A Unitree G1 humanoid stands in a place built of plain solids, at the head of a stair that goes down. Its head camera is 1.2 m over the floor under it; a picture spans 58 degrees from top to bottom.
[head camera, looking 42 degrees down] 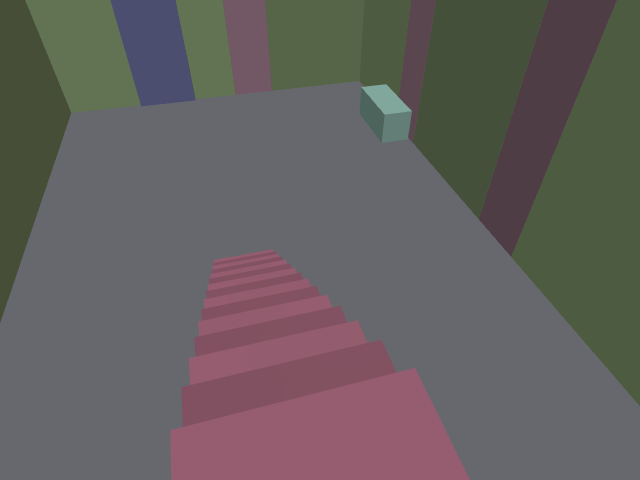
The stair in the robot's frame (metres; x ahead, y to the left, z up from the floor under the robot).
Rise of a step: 0.18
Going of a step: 0.24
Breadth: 0.74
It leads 15 degrees to the left of straight ahead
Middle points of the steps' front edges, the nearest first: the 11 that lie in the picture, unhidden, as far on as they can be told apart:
0.64 0.06 0.00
0.87 0.12 -0.18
1.10 0.19 -0.36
1.34 0.25 -0.55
1.57 0.31 -0.73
1.80 0.38 -0.91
2.03 0.44 -1.09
2.27 0.51 -1.27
2.50 0.57 -1.45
2.73 0.63 -1.64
2.96 0.70 -1.82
